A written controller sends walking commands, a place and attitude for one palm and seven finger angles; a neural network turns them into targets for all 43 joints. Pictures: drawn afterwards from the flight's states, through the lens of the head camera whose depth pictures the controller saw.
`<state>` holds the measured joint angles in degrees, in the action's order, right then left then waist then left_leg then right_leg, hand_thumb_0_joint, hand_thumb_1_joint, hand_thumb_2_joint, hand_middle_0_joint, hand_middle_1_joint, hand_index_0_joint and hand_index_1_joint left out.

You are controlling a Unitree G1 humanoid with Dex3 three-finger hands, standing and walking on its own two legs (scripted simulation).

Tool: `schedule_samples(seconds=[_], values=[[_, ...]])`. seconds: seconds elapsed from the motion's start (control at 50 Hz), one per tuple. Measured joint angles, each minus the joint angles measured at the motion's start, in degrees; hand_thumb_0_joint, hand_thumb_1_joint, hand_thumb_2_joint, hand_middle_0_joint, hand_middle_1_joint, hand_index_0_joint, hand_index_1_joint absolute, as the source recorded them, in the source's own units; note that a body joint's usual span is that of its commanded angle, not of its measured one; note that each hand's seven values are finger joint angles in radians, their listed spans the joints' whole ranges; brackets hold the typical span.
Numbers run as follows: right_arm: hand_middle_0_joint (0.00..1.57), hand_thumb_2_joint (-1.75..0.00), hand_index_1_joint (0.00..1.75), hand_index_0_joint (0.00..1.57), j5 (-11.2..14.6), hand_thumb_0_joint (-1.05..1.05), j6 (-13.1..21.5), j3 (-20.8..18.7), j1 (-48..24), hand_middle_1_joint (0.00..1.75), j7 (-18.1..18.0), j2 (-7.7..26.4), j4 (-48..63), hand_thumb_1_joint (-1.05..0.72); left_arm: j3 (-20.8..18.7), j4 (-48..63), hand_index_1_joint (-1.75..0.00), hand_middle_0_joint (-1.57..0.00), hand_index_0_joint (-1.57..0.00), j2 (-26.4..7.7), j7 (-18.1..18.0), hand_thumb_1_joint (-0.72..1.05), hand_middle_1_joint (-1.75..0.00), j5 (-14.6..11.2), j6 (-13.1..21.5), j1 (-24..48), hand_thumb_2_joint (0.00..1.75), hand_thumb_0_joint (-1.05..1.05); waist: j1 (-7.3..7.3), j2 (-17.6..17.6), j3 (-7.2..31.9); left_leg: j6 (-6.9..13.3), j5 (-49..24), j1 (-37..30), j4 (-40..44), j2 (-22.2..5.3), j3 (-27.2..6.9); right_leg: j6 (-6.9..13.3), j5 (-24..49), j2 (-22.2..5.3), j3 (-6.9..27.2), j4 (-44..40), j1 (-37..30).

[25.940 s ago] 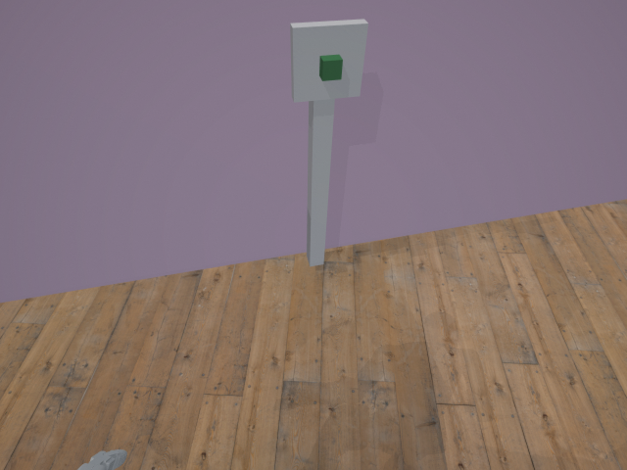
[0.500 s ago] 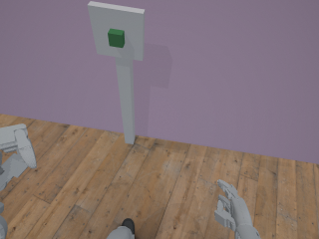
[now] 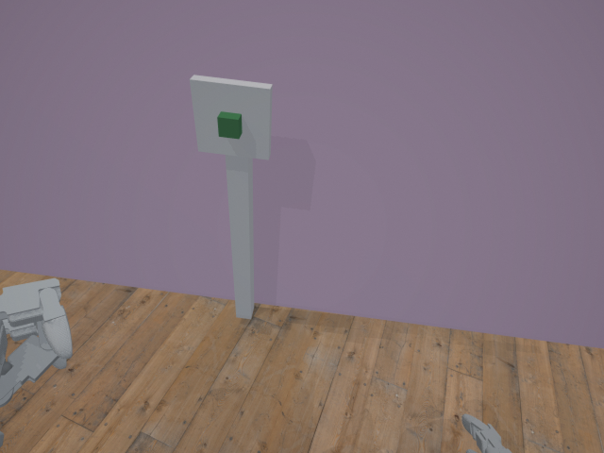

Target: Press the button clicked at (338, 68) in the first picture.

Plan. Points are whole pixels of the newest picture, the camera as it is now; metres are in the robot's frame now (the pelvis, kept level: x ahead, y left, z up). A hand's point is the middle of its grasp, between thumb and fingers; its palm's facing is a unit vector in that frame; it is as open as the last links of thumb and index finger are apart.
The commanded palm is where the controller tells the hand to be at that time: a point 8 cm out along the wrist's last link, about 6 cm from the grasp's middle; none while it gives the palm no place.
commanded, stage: stop stepping back and stand still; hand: left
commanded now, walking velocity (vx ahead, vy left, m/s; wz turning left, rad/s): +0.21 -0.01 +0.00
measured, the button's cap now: (230, 124) +0.79 +0.22 +0.08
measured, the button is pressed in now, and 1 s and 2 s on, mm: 0 0 0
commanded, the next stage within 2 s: let the arm hang, fingers relaxed in 0.80 s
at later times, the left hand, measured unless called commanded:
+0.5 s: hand (63, 314) +0.19 +0.25 +0.17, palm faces +0.42 -0.80 -0.42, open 3.1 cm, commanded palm +0.14 +0.28 +0.19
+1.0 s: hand (97, 362) +0.21 +0.27 +0.04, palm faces +0.18 -0.85 -0.49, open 3.0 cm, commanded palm none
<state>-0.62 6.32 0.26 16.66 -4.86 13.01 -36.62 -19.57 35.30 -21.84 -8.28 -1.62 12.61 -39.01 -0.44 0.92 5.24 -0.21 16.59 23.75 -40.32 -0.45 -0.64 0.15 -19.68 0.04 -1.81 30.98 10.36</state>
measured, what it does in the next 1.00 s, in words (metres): steps on the spot: left foot, then right foot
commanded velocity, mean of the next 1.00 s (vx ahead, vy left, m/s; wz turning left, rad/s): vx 0.03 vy -0.01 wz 0.00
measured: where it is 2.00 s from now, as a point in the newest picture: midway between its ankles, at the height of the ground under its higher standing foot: outside the picture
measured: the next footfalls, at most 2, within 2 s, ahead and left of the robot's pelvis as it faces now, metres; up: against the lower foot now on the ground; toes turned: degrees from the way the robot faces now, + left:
left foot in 0.04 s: +0.07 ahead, +0.13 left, +0.00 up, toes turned +2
right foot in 0.30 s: +0.03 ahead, -0.10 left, +0.00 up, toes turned -5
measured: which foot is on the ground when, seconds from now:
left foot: up 0.00-0.02, down 0.04-1.00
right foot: down 0.00-0.06, up 0.08-0.28, down 0.30-1.00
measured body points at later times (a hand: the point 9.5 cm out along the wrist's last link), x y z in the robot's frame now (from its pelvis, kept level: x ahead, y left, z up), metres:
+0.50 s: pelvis +0.01 +0.00 +0.00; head -0.01 +0.02 +0.45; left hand +0.16 +0.30 +0.20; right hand +0.14 -0.25 -0.08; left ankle +0.03 +0.12 -0.73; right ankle -0.01 -0.09 -0.73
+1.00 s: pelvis +0.01 +0.02 +0.00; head +0.01 -0.01 +0.45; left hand +0.20 +0.31 +0.07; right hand +0.18 -0.22 -0.10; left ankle +0.03 +0.13 -0.73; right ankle -0.01 -0.09 -0.73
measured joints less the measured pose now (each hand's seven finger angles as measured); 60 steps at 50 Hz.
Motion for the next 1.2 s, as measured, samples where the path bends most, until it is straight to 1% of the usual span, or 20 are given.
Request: schedule_samples(seconds=[0.06,0.1,0.14,0.18,0.26,0.3,0.32,0.36,0.4,0.44,0.52,0.58,0.7,0.8,0.9,0.94,0.98,1.04,1.1,1.2], values=[[0.2,-0.9,0.3,0.21,0.0,0.01,-0.21,0.15,0.01,0.3,-0.76,-0.05,-1.34,-0.9,-0.33,-3.23,-1.5,-1.31,-1.31,0.73,-0.76,0.89,-1.5,0.53,0.54,6.21,0.9,0.02,-0.08,-0.45,1.23,1.51,1.78,-1.78,0.42,-0.06,-0.07,-0.48,-4.01,-0.81,-1.37,4.95,2.27],[0.2,-0.9,0.3,0.21,0.25,0.01,-0.17,0.77,-1.32,0.3,-0.97,-1.13,-1.5,-0.9,-1.3,-6.98,-1.5,-1.31,-1.31,1.92,-1.37,0.89,-1.5,0.69,-0.07,10.42,0.9,0.01,0.04,0.14,0.08,2.72,0.27,-1.97,0.56,0.61,1.01,-0.14,-7.79,-0.66,0.35,10.53,4.82],[0.2,-0.9,0.3,0.21,-0.05,0.01,0.69,1.52,-2.21,0.3,-0.62,-2.89,-0.81,-0.9,-2.24,-9.74,-1.5,-1.31,-1.31,2.32,-1.58,0.89,-1.5,0.95,-1.09,12.5,0.9,0.01,1.08,0.2,-1.16,2.98,-1.88,-3.2,3.49,0.76,1.73,0.09,-8.33,0.22,1.06,18.49,8.47],[0.2,-0.9,0.3,0.21,-0.23,0.01,1.65,2.46,-2.11,0.3,0.28,-4.7,0.01,-0.9,-2.2,-9.89,-1.5,-1.31,-1.31,1.63,-1.31,0.89,-1.5,0.88,-1.93,12.3,0.9,0.02,2.29,0.38,-2.1,2.94,-4.38,-4.88,7.61,0.81,1.72,0.12,-7.68,0.83,0.44,20.65,10.1],[0.2,-0.9,0.3,0.21,-0.56,0.01,2.31,4.4,-0.61,0.3,1.82,-6.48,1.41,-0.9,-0.86,-4.3,-1.5,-1.31,-1.31,-0.28,-0.47,0.89,-1.5,0.7,-1.9,5.44,0.9,0.02,3.15,0.9,-1.99,2.13,-7.0,-6.7,13.12,0.22,2.23,0.47,-6.52,1.12,-2.92,8.49,6.7],[0.21,-0.9,0.3,0.21,-0.8,0.01,1.71,4.53,-0.08,0.3,2.0,-6.45,2.5,-0.9,-0.87,-1.54,-1.5,-1.31,-1.3,-1.8,-0.07,0.89,-1.5,0.88,-1.35,1.86,0.9,0.02,3.04,1.69,-1.54,1.53,-4.42,-4.84,11.01,0.79,2.88,1.8,-6.58,0.8,-2.7,0.31,3.64],[0.21,-0.9,0.3,0.21,-0.84,0.01,1.12,4.15,-0.39,0.3,2.0,-5.9,2.67,-0.9,-0.68,-0.83,-1.5,-1.31,-1.3,-2.01,0.24,0.89,-1.5,0.95,-1.16,1.13,0.9,0.02,2.54,1.2,-1.81,1.05,-1.06,-2.98,7.75,0.63,2.64,2.62,-2.6,1.08,-2.6,-0.88,4.08],[0.21,-0.9,0.3,0.21,-0.99,0.01,-0.2,3.04,-1.37,0.3,1.74,-4.48,1.38,-0.9,-0.25,-0.5,-1.5,-1.31,-1.31,-2.16,0.77,0.89,-1.5,0.67,-0.98,1.34,0.9,0.02,1.56,0.39,-2.92,0.23,2.55,0.65,-1.89,0.44,1.93,3.4,4.19,1.28,-3.09,-0.72,4.7],[0.21,-0.9,0.3,0.21,-0.71,0.01,-1.1,2.12,-1.64,0.3,1.55,-3.14,-0.8,-0.9,-0.64,-1.36,-1.5,-1.31,-1.31,-2.16,0.69,0.89,-1.5,0.58,-0.7,2.53,0.9,0.02,0.88,0.51,-3.06,-0.08,3.18,2.21,-7.36,0.3,1.88,3.05,4.25,0.96,-3.47,-1.07,4.05],[0.21,-0.9,0.3,0.21,-0.35,0.01,-1.47,1.45,-1.15,0.3,1.2,-2.04,-1.77,-0.9,-1.9,-2.66,-1.5,-1.31,-1.31,-1.49,0.13,0.89,-1.5,0.34,-0.44,3.04,0.9,0.01,0.47,1.13,-2.39,0.11,2.51,0.81,-5.11,-0.27,2.42,2.57,3.43,0.44,-3.31,-1.65,3.37],[0.2,-0.9,0.3,0.21,0.01,0.01,0.07,-0.18,-0.7,0.3,0.01,0.87,-1.28,-0.9,-2.32,-4.01,-1.5,-1.31,-1.31,1.25,-0.83,0.89,-1.5,0.25,-0.34,4.04,0.9,0.01,0.99,-0.3,-2.42,0.89,-1.57,-5.94,8.21,-1.69,1.77,1.37,0.83,0.31,-4.07,0.84,3.05],[0.2,-0.9,0.3,0.21,0.47,0.01,0.59,-0.67,-2.21,0.3,-0.23,0.8,-1.24,-0.9,-1.13,-5.33,-1.5,-1.31,-1.31,2.0,-0.67,0.89,-1.5,0.5,-0.72,5.47,0.9,0.02,0.45,0.84,-3.43,0.7,-0.91,-6.85,8.0,-0.47,2.94,0.37,0.85,-0.98,-2.74,1.31,2.49],[0.2,-0.9,0.3,0.2,0.58,0.01,1.66,0.73,-5.26,0.3,0.76,-1.67,2.08,-0.91,-0.83,-3.33,-1.5,-1.31,-1.31,-0.36,0.33,0.89,-1.5,0.68,-0.31,4.71,0.9,0.02,1.44,1.02,-4.74,0.35,-1.77,-7.58,9.88,-0.71,3.36,0.66,1.04,-0.64,-2.32,-0.82,1.77],[0.2,-0.9,0.3,0.21,0.67,0.01,0.79,1.63,-6.56,0.3,1.55,-2.98,3.72,-0.9,-1.5,-2.21,-1.5,-1.31,-1.31,-1.46,0.72,0.89,-1.5,-0.14,0.46,2.61,0.9,0.02,1.76,-0.13,-4.62,0.16,-1.97,-7.28,10.3,-1.24,3.35,0.87,1.97,-0.04,-2.3,-2.43,1.61],[0.2,-0.9,0.3,0.21,0.79,0.01,-0.51,1.73,-6.12,0.3,1.4,-2.78,3.46,-0.9,-1.67,-3.89,-1.5,-1.31,-1.31,-0.77,0.74,0.89,-1.5,-0.77,-0.39,1.73,0.9,0.02,1.07,-1.16,-4.17,0.32,-2.41,-7.58,11.1,-1.22,3.37,0.71,2.65,-0.01,-2.29,-3.65,1.11],[0.2,-0.9,0.3,0.21,0.86,0.01,0.9,0.69,-6.43,0.3,3.69,-0.78,0.3,-0.9,2.03,-12.96,-1.5,-1.31,-1.3,-1.22,3.01,0.89,-1.5,1.2,-0.74,6.73,0.9,0.01,0.12,-2.47,-3.4,0.62,-2.32,-5.65,9.5,-0.71,2.8,0.51,2.23,-0.58,-2.87,-1.7,2.88],[0.2,-0.9,0.3,0.21,0.59,0.0,-0.76,0.01,-7.87,0.3,5.26,1.85,-3.44,-0.9,7.05,-27.43,-1.49,-1.29,-1.29,-0.03,5.45,0.9,-1.49,2.52,-5.61,13.37,0.9,0.01,-0.55,-4.25,-2.8,1.08,-1.74,-3.8,7.36,-0.04,2.63,0.22,0.93,-1.38,-3.07,1.29,4.94],[0.2,-0.9,0.3,0.21,-0.01,0.0,-3.6,-0.41,-9.13,0.3,5.79,3.86,-7.41,-0.9,12.49,-49.46,-1.45,-1.25,-1.25,3.59,7.26,0.9,-1.44,3.58,-12.17,19.74,0.9,0.0,0.07,-5.72,-2.94,1.57,-1.2,-2.61,5.42,0.48,2.72,0.0,-0.1,-2.04,-2.97,4.2,6.52],[0.2,-0.9,0.3,0.21,-0.48,0.01,-5.36,-0.32,-7.86,0.3,5.85,3.49,-9.71,-0.91,16.41,-64.85,-1.37,-1.17,-1.17,6.41,8.13,0.91,-1.37,3.92,-14.94,21.39,0.9,0.01,1.22,-3.95,-4.3,1.24,-1.54,-3.45,5.59,0.67,2.74,0.42,-0.4,-2.26,-2.96,4.94,6.07],[0.2,-0.9,0.3,0.21,-0.92,0.0,-7.32,0.16,-4.26,0.3,5.64,1.9,-14.42,-0.91,19.93,-80.8,-1.21,-1.02,-1.02,9.77,7.4,0.91,-1.22,3.95,-15.84,21.06,0.9,0.02,1.85,0.17,-7.45,0.71,-3.02,-5.55,7.72,0.18,2.07,0.84,1.01,-1.6,-3.61,2.64,3.76]])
